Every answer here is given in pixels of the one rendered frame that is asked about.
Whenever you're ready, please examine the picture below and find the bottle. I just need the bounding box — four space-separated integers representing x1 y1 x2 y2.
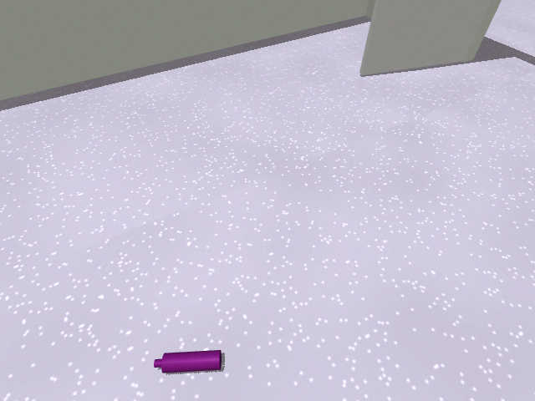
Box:
154 350 222 373

